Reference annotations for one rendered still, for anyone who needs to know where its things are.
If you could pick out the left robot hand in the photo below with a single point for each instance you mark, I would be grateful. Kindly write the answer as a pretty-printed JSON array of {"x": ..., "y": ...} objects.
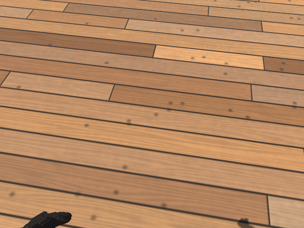
[{"x": 49, "y": 220}]

